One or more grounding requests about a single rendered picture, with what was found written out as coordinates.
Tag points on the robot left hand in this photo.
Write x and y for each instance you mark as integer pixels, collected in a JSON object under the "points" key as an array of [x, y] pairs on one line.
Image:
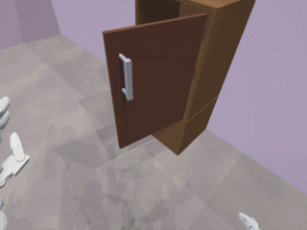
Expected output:
{"points": [[16, 162]]}

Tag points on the robot right hand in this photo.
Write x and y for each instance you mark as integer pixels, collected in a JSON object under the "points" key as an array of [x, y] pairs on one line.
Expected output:
{"points": [[249, 223]]}

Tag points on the handle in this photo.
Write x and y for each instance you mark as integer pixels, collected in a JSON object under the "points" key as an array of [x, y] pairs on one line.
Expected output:
{"points": [[128, 77]]}

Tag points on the cupboard door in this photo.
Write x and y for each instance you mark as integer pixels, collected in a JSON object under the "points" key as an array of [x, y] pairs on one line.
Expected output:
{"points": [[163, 58]]}

